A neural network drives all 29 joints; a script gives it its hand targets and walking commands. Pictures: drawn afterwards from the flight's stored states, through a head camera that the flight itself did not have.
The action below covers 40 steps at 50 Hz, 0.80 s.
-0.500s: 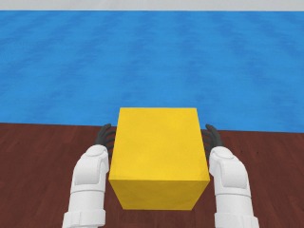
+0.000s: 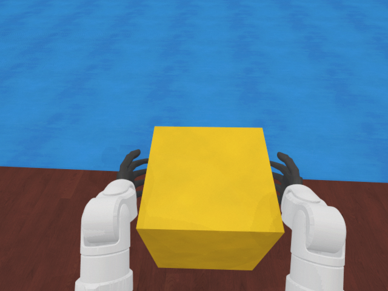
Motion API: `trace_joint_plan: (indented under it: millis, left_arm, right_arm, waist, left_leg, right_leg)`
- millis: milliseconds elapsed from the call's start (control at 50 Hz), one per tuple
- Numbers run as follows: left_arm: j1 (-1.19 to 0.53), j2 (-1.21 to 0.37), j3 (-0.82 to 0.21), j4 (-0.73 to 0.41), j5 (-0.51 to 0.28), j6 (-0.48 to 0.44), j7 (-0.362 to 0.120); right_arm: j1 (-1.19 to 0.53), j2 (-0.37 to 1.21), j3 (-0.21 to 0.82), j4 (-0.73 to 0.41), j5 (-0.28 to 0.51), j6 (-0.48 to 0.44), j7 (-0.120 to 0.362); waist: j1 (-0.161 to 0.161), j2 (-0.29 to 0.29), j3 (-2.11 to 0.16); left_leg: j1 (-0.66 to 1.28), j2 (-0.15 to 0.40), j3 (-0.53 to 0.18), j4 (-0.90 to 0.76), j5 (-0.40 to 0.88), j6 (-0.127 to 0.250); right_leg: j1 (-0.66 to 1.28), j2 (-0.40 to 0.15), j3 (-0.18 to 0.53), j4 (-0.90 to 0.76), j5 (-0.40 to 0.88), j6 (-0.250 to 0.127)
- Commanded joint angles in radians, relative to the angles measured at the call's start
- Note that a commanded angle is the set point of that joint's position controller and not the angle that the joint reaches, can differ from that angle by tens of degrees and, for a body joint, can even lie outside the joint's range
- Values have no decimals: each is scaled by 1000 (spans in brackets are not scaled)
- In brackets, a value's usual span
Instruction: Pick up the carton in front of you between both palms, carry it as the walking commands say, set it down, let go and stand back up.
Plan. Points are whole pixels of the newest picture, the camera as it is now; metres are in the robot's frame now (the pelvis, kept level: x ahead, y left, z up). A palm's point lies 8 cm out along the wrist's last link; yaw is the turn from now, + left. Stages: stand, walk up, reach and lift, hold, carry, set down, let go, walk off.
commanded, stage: carry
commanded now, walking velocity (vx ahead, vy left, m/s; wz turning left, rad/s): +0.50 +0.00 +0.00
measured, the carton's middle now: (206, 202) +0.28 -0.01 +0.03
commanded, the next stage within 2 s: none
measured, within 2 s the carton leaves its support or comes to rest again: neither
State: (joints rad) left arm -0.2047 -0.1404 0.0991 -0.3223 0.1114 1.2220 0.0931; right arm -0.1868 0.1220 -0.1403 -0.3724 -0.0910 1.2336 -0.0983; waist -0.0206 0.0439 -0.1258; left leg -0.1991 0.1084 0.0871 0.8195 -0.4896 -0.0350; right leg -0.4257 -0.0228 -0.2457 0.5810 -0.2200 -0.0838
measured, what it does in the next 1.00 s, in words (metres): walks ahead: left foot, then right foot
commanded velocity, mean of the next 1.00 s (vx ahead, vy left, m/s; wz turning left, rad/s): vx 0.50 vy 0.00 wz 0.00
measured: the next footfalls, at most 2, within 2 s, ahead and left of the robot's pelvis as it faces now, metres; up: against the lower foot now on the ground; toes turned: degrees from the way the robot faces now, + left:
left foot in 0.40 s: +0.44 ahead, +0.09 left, +0.00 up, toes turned +10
right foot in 0.88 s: +0.77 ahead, -0.10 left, +0.00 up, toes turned -9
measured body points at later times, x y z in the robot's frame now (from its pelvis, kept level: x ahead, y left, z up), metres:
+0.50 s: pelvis +0.33 +0.03 +0.00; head +0.35 +0.03 +0.45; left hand +0.62 +0.15 +0.06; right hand +0.60 -0.15 +0.07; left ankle +0.40 +0.09 -0.72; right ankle +0.14 -0.08 -0.62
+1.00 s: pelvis +0.65 -0.03 -0.01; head +0.69 -0.04 +0.44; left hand +1.03 +0.12 +0.10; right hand +1.04 -0.18 +0.10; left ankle +0.49 +0.08 -0.62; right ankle +0.73 -0.09 -0.72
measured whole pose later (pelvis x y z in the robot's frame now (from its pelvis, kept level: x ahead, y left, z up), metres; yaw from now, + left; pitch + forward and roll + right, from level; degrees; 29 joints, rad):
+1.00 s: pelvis +0.65 -0.03 -0.01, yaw -1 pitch +3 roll +1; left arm -0.74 0.01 0.19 0.17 0.04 1.22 0.14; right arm -0.75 -0.04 -0.21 0.16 -0.04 1.22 -0.12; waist 0.05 0.02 0.03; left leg -0.37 -0.01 0.03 1.27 -0.45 0.06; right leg -0.51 0.01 -0.17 0.67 -0.22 -0.11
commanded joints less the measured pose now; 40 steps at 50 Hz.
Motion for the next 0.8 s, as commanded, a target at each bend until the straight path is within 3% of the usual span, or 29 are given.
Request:
trace_joint_plan:
  millis: [0, 20, 40, 60, 100, 200, 260, 300, 340, 360, 380, 400, 420, 440, 480, 520, 580, 680, 780]
  left_arm:
    - [-437, -841, -644, -53, -375, 26, -226]
    - [-465, -866, -659, -66, -386, 25, -229]
    - [-480, -892, -675, -74, -400, 21, -235]
    - [-486, -912, -689, -78, -411, 16, -242]
    - [-481, -923, -704, -86, -431, 9, -256]
    - [-424, -891, -714, -75, -448, 1, -283]
    - [-394, -873, -705, -63, -434, -4, -289]
    - [-387, -870, -703, -65, -425, -7, -287]
    - [-383, -863, -704, -77, -419, -9, -284]
    - [-393, -858, -709, -87, -416, -9, -284]
    - [-413, -847, -712, -93, -414, -11, -283]
    - [-436, -856, -727, -104, -423, -4, -279]
    - [-455, -842, -731, -104, -420, -11, -277]
    - [-470, -868, -736, -87, -418, -21, -273]
    - [-487, -899, -733, -70, -412, -44, -264]
    - [-473, -903, -733, -33, -398, -62, -251]
    - [-482, -871, -724, 21, -367, -82, -230]
    - [-688, -781, -708, 64, -380, -78, -199]
    - [-895, -720, -628, 181, -433, -40, -181]
  right_arm:
    - [-529, 834, 740, -27, 432, 38, 278]
    - [-519, 860, 735, -11, 427, 33, 278]
    - [-502, 877, 732, 0, 418, 26, 276]
    - [-483, 891, 731, 8, 401, 17, 272]
    - [-439, 930, 730, 28, 372, -1, 260]
    - [-352, 929, 723, 42, 314, -27, 234]
    - [-356, 921, 732, 25, 320, -28, 236]
    - [-371, 919, 742, 7, 336, -26, 242]
    - [-359, 918, 745, 9, 347, -28, 250]
    - [-356, 915, 746, 11, 351, -31, 254]
    - [-364, 911, 745, 8, 356, -31, 258]
    - [-373, 887, 731, 24, 347, -39, 263]
    - [-387, 909, 748, 31, 368, -43, 267]
    - [-420, 919, 758, 13, 393, -48, 270]
    - [-476, 944, 780, 1, 416, -63, 273]
    - [-508, 936, 798, 13, 432, -75, 275]
    - [-535, 882, 796, 54, 435, -89, 282]
    - [-710, 781, 749, 128, 443, -93, 265]
    - [-867, 719, 644, 281, 434, -61, 221]
  waist:
    - [49, -175, -185]
    - [44, -102, -198]
    - [38, -69, -192]
    - [36, -83, -196]
    - [37, -120, -191]
    - [40, -170, -120]
    - [46, -196, -61]
    - [41, -211, -49]
    - [23, -220, -117]
    - [5, -184, -177]
    - [-19, -106, -237]
    - [-14, 146, -328]
    - [-9, 222, -308]
    - [-7, 154, -288]
    - [-8, -17, -260]
    - [-1, 15, -264]
    - [-5, 61, -228]
    - [-17, 83, -131]
    - [-27, 109, -81]
  left_leg:
    - [-571, -5, -57, 428, 6, 55]
    - [-567, 23, -68, 408, 68, 64]
    - [-541, 42, -73, 338, 128, 62]
    - [-505, 36, -59, 265, 169, 56]
    - [-478, 8, -13, 152, 214, 45]
    - [-482, -46, 78, -120, 349, 34]
    - [-410, -75, 138, -238, 414, 56]
    - [-318, -89, 161, -288, 460, 74]
    - [-99, -147, 217, -328, 448, 85]
    - [86, -168, 239, -356, 406, 89]
    - [274, -41, 73, -358, 298, 94]
    - [474, 263, -458, -465, 127, 257]
    - [484, 322, -649, -594, 258, 314]
    - [456, 305, -519, -557, 364, 299]
    - [320, 247, -336, -523, 506, 233]
    - [250, 208, -222, -542, 465, 189]
    - [216, 178, -128, -572, 454, 194]
    - [220, 124, -23, -556, 567, 201]
    - [227, 117, 21, -490, 646, 186]
  right_leg:
    - [583, -405, 699, -351, 4, -155]
    - [563, -386, 616, -352, 35, -135]
    - [524, -359, 528, -370, 80, -101]
    - [505, -329, 447, -382, 125, -71]
    - [506, -289, 352, -394, 200, -52]
    - [547, -215, 188, -370, 412, -37]
    - [527, -199, 134, -366, 491, -27]
    - [522, -199, 99, -325, 617, -10]
    - [493, -180, 29, -143, 772, 21]
    - [418, -146, -8, 24, 735, 42]
    - [263, -130, 11, 234, 458, 63]
    - [-28, -13, 53, 557, 154, 105]
    - [-196, 55, 171, 737, -241, 97]
    - [-244, -17, 244, 812, -228, 65]
    - [-236, -83, 259, 741, -145, 41]
    - [-193, -90, 238, 640, -79, 43]
    - [-222, -78, 186, 513, -40, 57]
    - [-280, -57, 122, 249, 99, 61]
    - [-197, -15, 74, 72, 162, 10]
